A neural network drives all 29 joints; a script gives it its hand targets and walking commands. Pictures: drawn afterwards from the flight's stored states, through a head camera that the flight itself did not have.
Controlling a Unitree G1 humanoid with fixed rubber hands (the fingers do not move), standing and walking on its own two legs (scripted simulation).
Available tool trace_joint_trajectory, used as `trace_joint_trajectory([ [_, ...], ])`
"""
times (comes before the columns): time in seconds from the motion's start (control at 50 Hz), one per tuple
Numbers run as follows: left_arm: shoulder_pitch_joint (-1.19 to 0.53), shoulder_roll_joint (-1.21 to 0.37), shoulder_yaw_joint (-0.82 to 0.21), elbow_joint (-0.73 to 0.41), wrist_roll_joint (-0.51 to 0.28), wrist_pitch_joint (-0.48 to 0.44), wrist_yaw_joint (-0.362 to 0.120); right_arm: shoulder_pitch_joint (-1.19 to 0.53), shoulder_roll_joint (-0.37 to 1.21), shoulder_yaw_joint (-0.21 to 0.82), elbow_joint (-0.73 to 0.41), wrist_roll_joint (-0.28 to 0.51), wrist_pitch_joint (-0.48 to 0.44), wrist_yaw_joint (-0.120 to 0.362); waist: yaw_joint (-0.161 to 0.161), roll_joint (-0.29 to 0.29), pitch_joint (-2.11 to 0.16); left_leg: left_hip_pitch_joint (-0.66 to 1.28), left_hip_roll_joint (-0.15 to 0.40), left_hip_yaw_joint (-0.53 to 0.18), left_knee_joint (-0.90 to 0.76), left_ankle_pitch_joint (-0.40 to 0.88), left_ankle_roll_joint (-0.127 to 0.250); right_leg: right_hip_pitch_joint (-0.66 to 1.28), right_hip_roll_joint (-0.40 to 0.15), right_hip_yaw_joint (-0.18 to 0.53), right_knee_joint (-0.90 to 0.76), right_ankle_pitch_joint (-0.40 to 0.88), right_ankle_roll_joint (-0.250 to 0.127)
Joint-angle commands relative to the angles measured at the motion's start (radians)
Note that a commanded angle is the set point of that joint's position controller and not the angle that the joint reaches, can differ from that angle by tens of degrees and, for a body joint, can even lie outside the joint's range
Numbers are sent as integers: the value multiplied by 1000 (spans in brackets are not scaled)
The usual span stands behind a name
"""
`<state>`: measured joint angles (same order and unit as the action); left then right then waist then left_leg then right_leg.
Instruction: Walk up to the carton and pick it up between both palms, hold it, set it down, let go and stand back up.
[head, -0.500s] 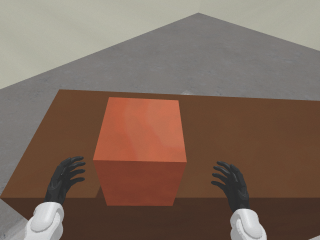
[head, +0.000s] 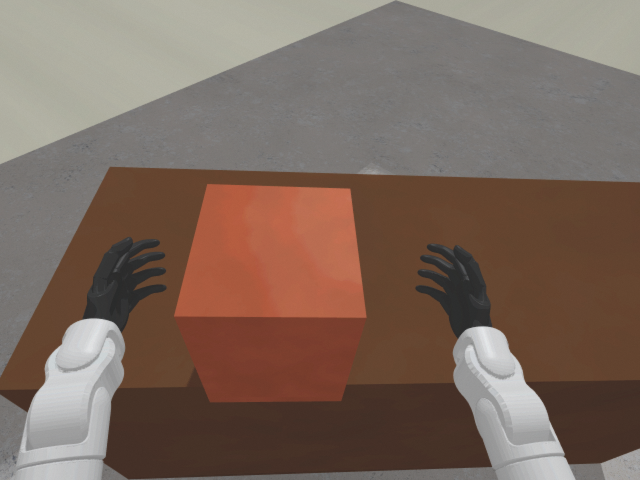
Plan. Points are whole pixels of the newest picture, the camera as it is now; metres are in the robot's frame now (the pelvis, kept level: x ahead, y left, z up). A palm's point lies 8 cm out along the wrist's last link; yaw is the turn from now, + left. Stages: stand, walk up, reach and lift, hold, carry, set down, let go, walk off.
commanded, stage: reach and lift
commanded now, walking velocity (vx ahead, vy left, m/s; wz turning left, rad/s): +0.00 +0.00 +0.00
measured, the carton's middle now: (278, 298) +0.36 +0.09 +0.00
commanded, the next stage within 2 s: none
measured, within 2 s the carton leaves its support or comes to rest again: neither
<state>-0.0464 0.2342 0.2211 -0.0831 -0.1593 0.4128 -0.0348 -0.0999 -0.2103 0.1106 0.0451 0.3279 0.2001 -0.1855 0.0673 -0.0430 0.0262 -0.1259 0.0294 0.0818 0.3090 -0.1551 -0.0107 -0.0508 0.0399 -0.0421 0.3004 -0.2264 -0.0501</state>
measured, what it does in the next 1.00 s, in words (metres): stands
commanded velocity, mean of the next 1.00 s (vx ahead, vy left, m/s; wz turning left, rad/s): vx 0.00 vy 0.00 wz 0.00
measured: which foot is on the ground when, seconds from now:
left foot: down 0.00-1.00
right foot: down 0.00-1.00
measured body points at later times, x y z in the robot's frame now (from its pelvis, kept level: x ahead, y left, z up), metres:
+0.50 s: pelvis -0.02 +0.00 +0.00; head -0.01 +0.02 +0.45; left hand +0.34 +0.28 +0.14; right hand +0.39 -0.13 +0.14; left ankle +0.01 +0.12 -0.75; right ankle -0.04 -0.08 -0.75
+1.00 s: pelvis -0.01 +0.01 +0.00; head +0.00 +0.03 +0.45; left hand +0.37 +0.29 +0.12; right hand +0.42 -0.11 +0.13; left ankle +0.01 +0.12 -0.75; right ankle -0.04 -0.08 -0.75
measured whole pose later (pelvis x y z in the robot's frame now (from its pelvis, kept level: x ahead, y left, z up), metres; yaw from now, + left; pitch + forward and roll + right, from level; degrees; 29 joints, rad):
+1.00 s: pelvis -0.01 +0.01 +0.00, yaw +1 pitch +1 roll +0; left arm -0.60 0.31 0.20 0.49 -0.11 0.42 -0.01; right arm -0.72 -0.21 0.07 0.70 0.37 0.26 -0.17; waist 0.07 -0.05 -0.02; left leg -0.21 0.03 0.06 0.36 -0.16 0.00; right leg -0.12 0.04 -0.06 0.31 -0.22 -0.04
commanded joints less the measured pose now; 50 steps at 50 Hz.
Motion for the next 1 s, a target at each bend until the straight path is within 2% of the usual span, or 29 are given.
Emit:
trace_joint_trajectory([
  [0.0,-274,127,45,-156,-1,17,6,-287,-94,-52,-133,15,-2,-6,0,66,-246,253,-20,-52,57,405,-2,-149,-38,72,-63,299,69],
  [0.14,-441,157,55,-93,-2,86,19,-460,-107,-52,-44,48,63,-17,-1,67,-301,225,-18,-52,55,362,6,-140,-39,74,-46,299,78],
  [0.3,-646,199,49,7,-5,143,35,-661,-128,-79,70,62,120,-22,-11,80,-362,204,-13,-57,56,303,7,-153,-35,65,-36,241,82],
  [0.52,-893,256,23,190,-13,168,53,-914,-157,-95,257,84,158,-8,-10,91,-438,204,-8,-66,70,304,8,-159,-28,53,-29,238,86],
  [0.62,-974,277,13,266,-13,163,58,-1009,-175,-87,335,97,158,-1,-6,86,-475,207,-9,-69,81,334,10,-140,-27,52,-19,299,93],
  [0.72,-1022,272,-6,365,-6,142,57,-1063,-175,-78,450,103,150,10,-1,91,-465,209,-6,-74,82,348,9,-143,-23,47,-23,302,90],
  [0.84,-952,236,-11,445,30,76,35,-1008,-146,-65,544,84,101,17,-4,80,-425,224,-11,-74,89,401,5,-127,-16,39,-29,337,93],
  [0.92,-906,210,0,444,57,-11,23,-963,-106,-70,532,45,35,17,7,80,-424,218,-18,-68,97,436,0,-111,-13,30,-22,354,98],
  [0.98,-908,191,-3,424,67,-90,24,-954,-85,-95,512,0,-26,22,7,96,-438,220,-19,-61,104,449,-9,-130,-9,23,-25,315,94],
])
